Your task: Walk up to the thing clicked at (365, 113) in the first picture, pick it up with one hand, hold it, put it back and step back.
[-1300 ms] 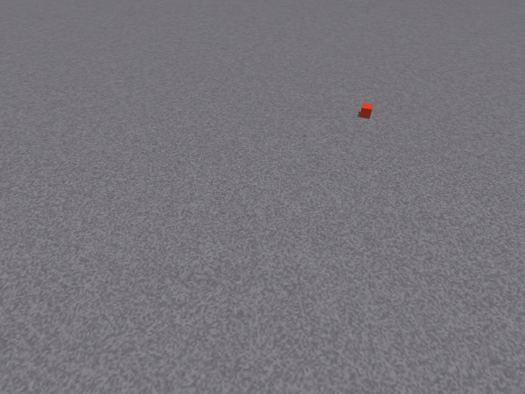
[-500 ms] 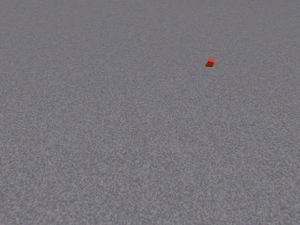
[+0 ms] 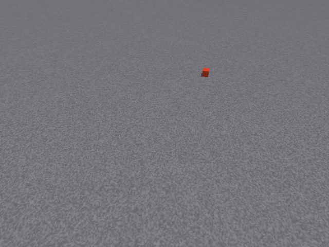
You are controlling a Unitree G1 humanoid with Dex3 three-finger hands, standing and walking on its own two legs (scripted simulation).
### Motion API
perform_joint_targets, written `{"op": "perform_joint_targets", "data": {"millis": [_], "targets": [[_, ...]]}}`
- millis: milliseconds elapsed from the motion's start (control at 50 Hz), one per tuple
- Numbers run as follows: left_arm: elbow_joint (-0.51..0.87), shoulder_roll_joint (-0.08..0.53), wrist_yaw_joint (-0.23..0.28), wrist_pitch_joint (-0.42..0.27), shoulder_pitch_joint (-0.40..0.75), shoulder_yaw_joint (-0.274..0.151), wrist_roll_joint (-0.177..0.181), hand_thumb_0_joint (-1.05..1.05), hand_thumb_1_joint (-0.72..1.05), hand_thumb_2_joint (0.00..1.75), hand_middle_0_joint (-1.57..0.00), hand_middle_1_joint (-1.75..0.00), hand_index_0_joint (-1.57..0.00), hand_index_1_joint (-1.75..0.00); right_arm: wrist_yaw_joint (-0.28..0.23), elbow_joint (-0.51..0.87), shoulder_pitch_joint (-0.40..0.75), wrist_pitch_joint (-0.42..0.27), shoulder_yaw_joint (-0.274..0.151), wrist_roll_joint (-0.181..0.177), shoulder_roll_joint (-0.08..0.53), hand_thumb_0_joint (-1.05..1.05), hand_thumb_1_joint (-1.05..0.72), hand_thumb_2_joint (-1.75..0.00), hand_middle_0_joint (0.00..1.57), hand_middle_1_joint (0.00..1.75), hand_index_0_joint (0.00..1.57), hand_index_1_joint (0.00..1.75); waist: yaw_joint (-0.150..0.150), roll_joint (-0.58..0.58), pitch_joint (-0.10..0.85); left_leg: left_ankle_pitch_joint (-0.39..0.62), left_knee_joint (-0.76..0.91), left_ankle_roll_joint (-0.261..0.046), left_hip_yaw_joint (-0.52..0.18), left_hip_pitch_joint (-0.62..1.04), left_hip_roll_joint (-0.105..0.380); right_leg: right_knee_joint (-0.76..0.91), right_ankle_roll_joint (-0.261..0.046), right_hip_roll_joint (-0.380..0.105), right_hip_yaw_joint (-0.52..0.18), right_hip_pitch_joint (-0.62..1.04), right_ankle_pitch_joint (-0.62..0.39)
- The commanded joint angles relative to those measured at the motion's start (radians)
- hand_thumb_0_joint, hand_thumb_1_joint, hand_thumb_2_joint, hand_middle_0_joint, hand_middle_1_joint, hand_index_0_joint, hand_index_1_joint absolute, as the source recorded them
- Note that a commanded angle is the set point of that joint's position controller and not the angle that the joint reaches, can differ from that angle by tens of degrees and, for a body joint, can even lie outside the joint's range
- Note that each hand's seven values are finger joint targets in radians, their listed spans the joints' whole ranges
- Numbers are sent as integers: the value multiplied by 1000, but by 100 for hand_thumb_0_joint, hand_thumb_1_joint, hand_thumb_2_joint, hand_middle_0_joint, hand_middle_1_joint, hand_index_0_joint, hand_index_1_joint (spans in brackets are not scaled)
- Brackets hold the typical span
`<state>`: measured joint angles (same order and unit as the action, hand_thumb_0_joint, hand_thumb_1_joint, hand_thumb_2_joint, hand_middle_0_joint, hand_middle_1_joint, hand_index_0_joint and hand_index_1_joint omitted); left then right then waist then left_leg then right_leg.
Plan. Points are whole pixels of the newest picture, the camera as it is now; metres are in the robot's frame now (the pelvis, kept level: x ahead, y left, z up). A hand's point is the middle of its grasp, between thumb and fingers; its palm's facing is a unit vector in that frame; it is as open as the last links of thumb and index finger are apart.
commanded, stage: walk up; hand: left
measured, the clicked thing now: (205, 72) +2.11 -0.45 -0.74
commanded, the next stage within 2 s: none
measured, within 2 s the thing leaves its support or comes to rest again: neither
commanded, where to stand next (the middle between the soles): +1.73 -0.58 m, yaw -19 degrees
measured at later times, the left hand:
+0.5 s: hand (116, 215) +0.29 +0.16 -0.15, palm faces -0.16 -0.93 -0.33, open 7.4 cm
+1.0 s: hand (165, 107) +0.76 +0.01 -0.13, palm faces -0.38 -0.83 -0.40, open 7.4 cm
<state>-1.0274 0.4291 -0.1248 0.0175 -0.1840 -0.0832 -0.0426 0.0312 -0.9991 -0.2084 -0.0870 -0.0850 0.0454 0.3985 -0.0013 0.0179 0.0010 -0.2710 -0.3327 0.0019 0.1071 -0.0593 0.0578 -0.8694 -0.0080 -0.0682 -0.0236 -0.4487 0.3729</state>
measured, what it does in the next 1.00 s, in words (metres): walks ahead, turning right: right foot, then left foot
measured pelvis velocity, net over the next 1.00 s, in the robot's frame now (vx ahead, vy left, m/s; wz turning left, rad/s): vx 0.52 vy -0.21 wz -0.32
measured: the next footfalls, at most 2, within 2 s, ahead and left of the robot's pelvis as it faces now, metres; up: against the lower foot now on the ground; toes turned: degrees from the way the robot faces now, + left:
right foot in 0.14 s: +0.17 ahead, -0.21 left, +0.00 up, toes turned -11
left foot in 0.58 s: +0.48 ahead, -0.01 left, +0.00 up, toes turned -5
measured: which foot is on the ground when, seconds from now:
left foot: down 0.00-0.16, up 0.18-0.56, down 0.58-1.00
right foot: up 0.00-0.12, down 0.14-0.60, up 0.62-0.98, down 1.00-1.00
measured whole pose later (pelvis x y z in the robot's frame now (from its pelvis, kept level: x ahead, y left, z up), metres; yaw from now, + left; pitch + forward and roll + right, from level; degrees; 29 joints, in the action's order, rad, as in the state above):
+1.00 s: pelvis +0.52 -0.21 -0.03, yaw -19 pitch -1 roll +2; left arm -0.89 0.45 -0.12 -0.06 -0.12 -0.07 -0.01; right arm 0.06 -0.92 -0.40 -0.09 -0.07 0.01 0.46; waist -0.07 0.00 -0.03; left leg -0.47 -0.53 0.05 0.20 0.01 0.13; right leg -0.59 -0.03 -0.07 0.05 -0.47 0.10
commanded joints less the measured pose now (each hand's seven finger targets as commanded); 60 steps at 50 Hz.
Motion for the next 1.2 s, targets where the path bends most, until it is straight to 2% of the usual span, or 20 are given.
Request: {"op": "perform_joint_targets", "data": {"millis": [0,80,120,140,160,180,280,480,540,560,580,600,720,900,940,980,1000,1020,1100,1180], "targets": [[144,183,-35,-36,136,-53,17,0,90,90,-20,-30,-20,-30,-4,118,139,-35,-84,15,327,0,-90,-90,20,30,20,30,11,-180,-87,-338,203,-166,-92,-123,249,122,16,-83,21,-20,-38],[121,187,-29,-43,75,-60,10,0,90,90,-20,-30,-20,-30,4,109,132,-22,-80,9,333,0,-90,-90,20,30,20,30,33,-141,-74,-332,61,-148,-3,-201,229,191,1,-21,153,156,-96],[59,235,0,-60,-129,-87,6,0,90,90,-20,-30,-20,-30,3,113,128,-9,-61,2,295,0,-90,-90,20,30,20,30,147,60,24,-65,-370,-108,86,-315,140,279,-29,55,167,436,-52],[32,333,26,-75,-303,-124,3,0,90,90,-20,-30,-20,-30,7,144,111,-10,-25,-6,208,0,-90,-90,20,30,20,30,230,324,69,-124,-769,-65,106,-518,21,458,-89,-38,-102,589,232],[58,427,34,-80,-284,-126,25,0,90,90,-20,-30,-20,-30,10,213,154,-17,-8,-31,183,0,-90,-90,20,30,20,30,188,445,34,-330,-908,-21,-7,-753,-88,774,-203,-287,-701,560,432],[105,434,37,-81,-170,-120,43,0,90,90,-20,-30,-20,-30,7,198,196,-14,-26,-23,263,0,-90,-90,20,30,20,30,148,193,-41,-231,-944,-15,-131,-718,40,803,-250,-353,-765,425,553],[155,288,58,-105,-8,-73,48,0,90,90,-20,-30,-20,-30,40,115,17,0,-38,-29,273,0,-90,-90,20,30,20,30,13,137,-84,2,-683,-23,-124,-526,108,717,-160,-152,-282,246,236],[208,273,56,-118,-24,-58,33,0,90,90,-20,-30,-20,-30,56,201,129,-12,-49,-19,218,0,-90,-90,20,30,20,30,30,46,-78,193,-252,3,-32,-301,58,656,-176,-116,-112,187,-7],[215,243,62,-114,-47,-42,32,0,90,90,-20,-30,-20,-30,33,134,-118,-26,-76,-11,258,0,-90,-90,20,30,20,30,-87,-93,48,97,-162,-44,-8,72,-3,236,-122,-59,-40,143,-377],[213,179,67,-111,-116,-21,37,0,90,90,-20,-30,-20,-30,19,105,-270,-36,-104,6,325,0,-90,-90,20,30,20,30,-140,-262,140,-118,-113,-101,-171,283,110,-95,-85,21,18,-30,-306],[230,113,75,-113,-138,0,53,0,90,90,-20,-30,-20,-30,7,128,-318,-42,-116,10,387,0,-90,-90,20,30,20,30,-140,-375,172,-308,38,-166,-682,397,378,-316,-39,168,-28,-273,129],[218,217,87,-113,-143,-11,51,0,90,90,-20,-30,-20,-30,10,152,-214,-41,-126,-33,407,0,-90,-90,20,30,20,30,-92,-236,192,-392,142,-274,-848,318,456,-415,-72,116,-128,-292,103],[180,200,39,-98,-54,-12,51,0,90,90,-20,-30,-20,-30,6,194,-63,-53,-58,-38,282,0,-90,-90,20,30,20,30,-17,-124,-51,7,136,-206,-175,-102,265,-137,1,-44,-67,-148,-67],[209,167,8,-89,114,-23,38,0,90,90,-20,-30,-20,-30,13,184,-81,-41,-58,-35,312,0,-90,-90,20,30,20,30,-25,-120,-24,118,49,-157,3,-97,229,265,-22,-3,105,77,-299],[178,185,19,-91,14,-37,36,0,90,90,-20,-30,-20,-30,7,187,-65,-32,-52,-37,306,0,-90,-90,20,30,20,30,52,-62,19,258,-146,-126,34,-136,208,298,-39,30,122,264,-285],[131,314,55,-102,-256,-94,26,0,90,90,-20,-30,-20,-30,7,192,-141,-25,-10,-39,198,0,-90,-90,20,30,20,30,180,267,176,140,-718,-62,88,-376,58,398,-100,-80,-150,618,86],[153,408,62,-108,-257,-101,44,0,90,90,-20,-30,-20,-30,8,219,-160,-26,-8,-55,198,0,-90,-90,20,30,20,30,146,344,198,-220,-902,-22,-7,-609,-57,609,-232,-343,-689,723,124],[174,393,65,-106,-181,-96,65,0,90,90,-20,-30,-20,-30,-5,198,-83,-19,-29,-44,290,0,-90,-90,20,30,20,30,134,151,136,-213,-970,-26,-112,-646,20,613,-270,-360,-701,633,120],[202,263,82,-118,-29,-55,64,0,90,90,-20,-30,-20,-30,10,142,-135,2,-21,-50,231,0,-90,-90,20,30,20,30,9,139,-39,-5,-773,-35,-152,-494,92,617,-170,-159,-234,267,-148],[226,253,79,-145,-38,-51,51,0,90,90,-20,-30,-20,-30,40,149,-113,17,-38,-30,232,0,-90,-90,20,30,20,30,2,100,-36,83,-637,1,-120,-500,97,672,-205,-157,-155,222,-28]]}}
